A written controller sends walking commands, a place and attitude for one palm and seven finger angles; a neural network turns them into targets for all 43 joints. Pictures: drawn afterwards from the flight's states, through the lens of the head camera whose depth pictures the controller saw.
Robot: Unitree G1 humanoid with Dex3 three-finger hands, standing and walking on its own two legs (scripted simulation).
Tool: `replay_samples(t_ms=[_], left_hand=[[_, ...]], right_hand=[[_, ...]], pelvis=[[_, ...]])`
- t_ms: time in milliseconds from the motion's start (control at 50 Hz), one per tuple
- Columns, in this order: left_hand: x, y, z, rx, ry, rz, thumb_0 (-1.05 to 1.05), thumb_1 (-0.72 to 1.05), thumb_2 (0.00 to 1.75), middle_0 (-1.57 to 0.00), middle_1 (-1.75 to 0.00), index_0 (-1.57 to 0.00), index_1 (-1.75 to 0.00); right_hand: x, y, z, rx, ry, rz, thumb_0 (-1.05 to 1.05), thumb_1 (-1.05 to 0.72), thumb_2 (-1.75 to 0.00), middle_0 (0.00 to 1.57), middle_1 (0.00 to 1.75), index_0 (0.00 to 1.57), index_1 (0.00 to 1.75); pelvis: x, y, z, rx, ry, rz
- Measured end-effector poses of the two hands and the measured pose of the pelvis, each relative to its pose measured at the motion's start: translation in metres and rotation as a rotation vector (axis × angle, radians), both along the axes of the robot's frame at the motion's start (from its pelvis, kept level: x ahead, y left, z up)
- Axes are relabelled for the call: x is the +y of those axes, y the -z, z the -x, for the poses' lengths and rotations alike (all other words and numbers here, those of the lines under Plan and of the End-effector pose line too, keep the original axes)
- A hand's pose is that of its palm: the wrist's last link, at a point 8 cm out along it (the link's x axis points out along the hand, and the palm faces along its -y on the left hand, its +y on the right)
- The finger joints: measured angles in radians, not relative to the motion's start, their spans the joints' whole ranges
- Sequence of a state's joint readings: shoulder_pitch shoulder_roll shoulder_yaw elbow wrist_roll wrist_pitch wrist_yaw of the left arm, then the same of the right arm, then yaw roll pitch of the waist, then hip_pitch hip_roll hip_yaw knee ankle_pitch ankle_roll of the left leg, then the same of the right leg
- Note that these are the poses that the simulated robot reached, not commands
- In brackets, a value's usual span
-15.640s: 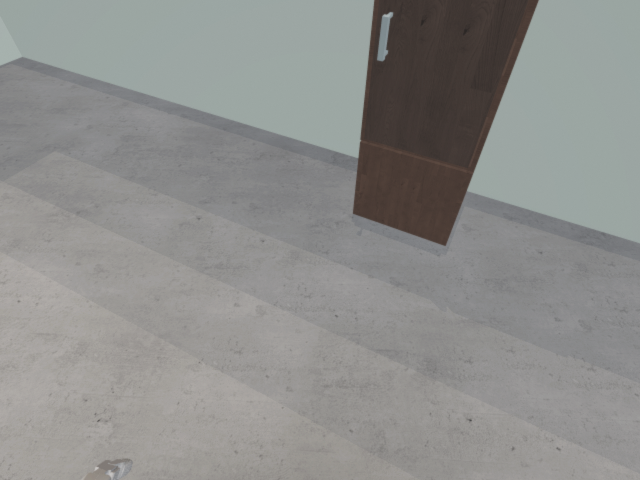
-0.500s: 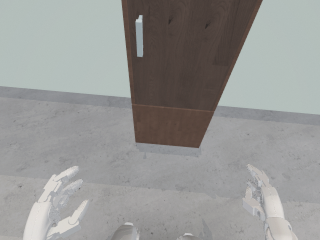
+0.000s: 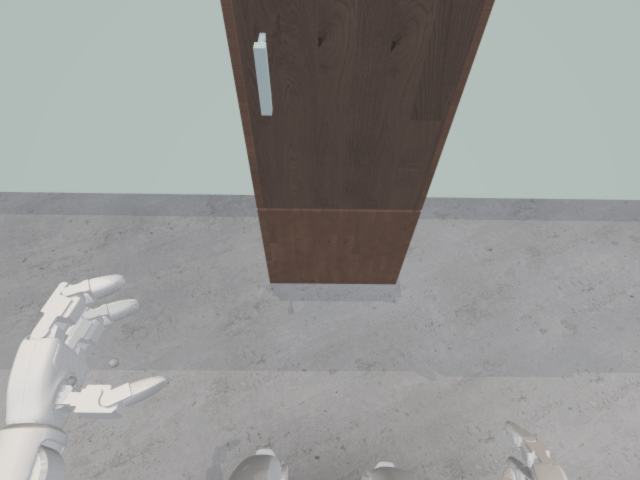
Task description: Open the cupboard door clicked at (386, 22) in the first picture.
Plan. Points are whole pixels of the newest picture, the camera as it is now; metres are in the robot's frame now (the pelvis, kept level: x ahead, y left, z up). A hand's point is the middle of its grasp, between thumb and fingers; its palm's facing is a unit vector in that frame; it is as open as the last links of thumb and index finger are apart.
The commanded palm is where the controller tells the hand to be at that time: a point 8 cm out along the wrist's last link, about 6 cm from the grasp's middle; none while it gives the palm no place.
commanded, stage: raise the hand with hooked fingers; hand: left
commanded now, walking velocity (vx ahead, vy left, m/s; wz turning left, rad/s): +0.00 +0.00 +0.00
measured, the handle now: (264, 75) +0.73 +0.13 +0.10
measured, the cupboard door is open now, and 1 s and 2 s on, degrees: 0 0 0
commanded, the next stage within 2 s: move the hooked fingers beside the handle in 1.10 s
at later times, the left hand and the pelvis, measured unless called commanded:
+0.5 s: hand (66, 308) +0.28 +0.29 +0.09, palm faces +0.05 -1.00 -0.05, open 13.9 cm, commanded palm +0.26 +0.34 +0.10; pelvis +0.01 +0.02 +0.02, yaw +0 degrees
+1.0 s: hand (75, 278) +0.31 +0.28 +0.10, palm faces +0.06 -1.00 -0.04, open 14.0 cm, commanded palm +0.27 +0.33 +0.11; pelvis +0.01 +0.01 +0.03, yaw +0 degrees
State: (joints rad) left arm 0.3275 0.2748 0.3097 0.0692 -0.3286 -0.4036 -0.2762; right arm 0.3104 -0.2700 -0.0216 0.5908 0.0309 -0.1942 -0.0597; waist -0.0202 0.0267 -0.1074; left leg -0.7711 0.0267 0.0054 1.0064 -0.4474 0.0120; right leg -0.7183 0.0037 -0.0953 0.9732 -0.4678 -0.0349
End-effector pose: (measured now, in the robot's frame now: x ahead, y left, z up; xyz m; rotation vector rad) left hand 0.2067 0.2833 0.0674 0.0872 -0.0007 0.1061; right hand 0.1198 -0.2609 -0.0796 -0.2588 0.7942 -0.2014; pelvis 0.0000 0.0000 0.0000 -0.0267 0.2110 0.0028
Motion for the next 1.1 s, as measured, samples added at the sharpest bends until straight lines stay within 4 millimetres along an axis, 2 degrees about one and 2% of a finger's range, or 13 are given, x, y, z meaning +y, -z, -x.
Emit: replay_samples(t_ms=[100, 180, 280, 360, 440, 600, 680, 820, 940, 1100], left_hand=[[0.000, 0.015, -0.011, 0.056, 0.111, 0.033, 0.00, -0.18, 0.44, -0.28, -1.00, -0.28, -0.99], [0.008, -0.001, -0.020, 0.009, 0.107, 0.032, 0.00, -0.28, 0.40, -0.29, -1.06, -0.29, -1.05], [0.033, -0.026, -0.028, -0.065, 0.028, 0.014, 0.00, -0.39, 0.35, -0.30, -1.13, -0.30, -1.12], [0.046, -0.023, -0.036, 0.009, 0.030, 0.026, 0.00, -0.44, 0.33, -0.30, -1.16, -0.30, -1.16], [0.051, -0.019, -0.042, 0.060, 0.056, 0.044, -0.01, -0.47, 0.32, -0.30, -1.18, -0.30, -1.18], [0.068, -0.046, -0.064, -0.041, 0.033, 0.020, -0.01, -0.50, 0.31, -0.30, -1.20, -0.30, -1.19], [0.073, -0.046, -0.076, 0.003, 0.049, 0.045, -0.01, -0.50, 0.31, -0.30, -1.20, -0.30, -1.20], [0.056, -0.036, -0.078, 0.045, 0.091, 0.061, -0.01, -0.50, 0.30, -0.30, -1.20, -0.30, -1.20], [0.053, -0.038, -0.077, -0.011, 0.041, 0.054, -0.01, -0.50, 0.30, -0.30, -1.20, -0.30, -1.20], [0.044, -0.041, -0.074, 0.017, 0.069, 0.047, -0.01, -0.50, 0.30, -0.30, -1.20, -0.30, -1.20]], right_hand=[[0.003, -0.011, -0.009, -0.041, -0.015, 0.037, 0.02, -0.90, -0.90, 0.20, 0.30, 0.20, 0.30], [0.017, -0.026, -0.024, -0.110, -0.028, 0.028, 0.02, -0.90, -0.90, 0.20, 0.30, 0.20, 0.30], [0.040, -0.036, -0.042, -0.161, -0.082, -0.014, 0.01, -0.90, -0.90, 0.20, 0.30, 0.20, 0.30], [0.053, -0.036, -0.051, -0.161, -0.117, -0.039, 0.01, -0.90, -0.90, 0.20, 0.30, 0.20, 0.30], [0.058, -0.036, -0.054, -0.146, -0.130, -0.039, 0.01, -0.90, -0.90, 0.20, 0.30, 0.20, 0.30], [0.050, -0.035, -0.046, -0.093, -0.117, -0.014, 0.01, -0.90, -0.90, 0.20, 0.30, 0.21, 0.30], [0.041, -0.035, -0.040, -0.067, -0.092, -0.007, 0.01, -0.90, -0.90, 0.20, 0.30, 0.20, 0.30], [0.027, -0.037, -0.033, -0.054, -0.064, 0.007, 0.01, -0.90, -0.90, 0.20, 0.30, 0.20, 0.30], [0.022, -0.036, -0.032, -0.039, -0.065, 0.006, 0.01, -0.90, -0.90, 0.20, 0.30, 0.20, 0.30], [0.022, -0.033, -0.036, -0.055, -0.061, -0.020, 0.01, -0.90, -0.90, 0.20, 0.30, 0.20, 0.30]], pelvis=[[0.008, -0.001, 0.004, -0.011, -0.001, 0.009], [0.013, -0.007, 0.002, -0.031, 0.002, 0.013], [0.018, -0.012, -0.001, -0.050, -0.006, 0.017], [0.021, -0.015, -0.002, -0.054, -0.012, 0.019], [0.023, -0.018, -0.004, -0.059, -0.011, 0.020], [0.022, -0.023, -0.009, -0.068, -0.011, 0.018], [0.021, -0.025, -0.011, -0.064, -0.010, 0.016], [0.018, -0.027, -0.015, -0.057, 0.005, 0.009], [0.012, -0.026, -0.014, -0.059, 0.004, 0.006], [0.006, -0.027, -0.013, -0.063, 0.003, 0.004]])
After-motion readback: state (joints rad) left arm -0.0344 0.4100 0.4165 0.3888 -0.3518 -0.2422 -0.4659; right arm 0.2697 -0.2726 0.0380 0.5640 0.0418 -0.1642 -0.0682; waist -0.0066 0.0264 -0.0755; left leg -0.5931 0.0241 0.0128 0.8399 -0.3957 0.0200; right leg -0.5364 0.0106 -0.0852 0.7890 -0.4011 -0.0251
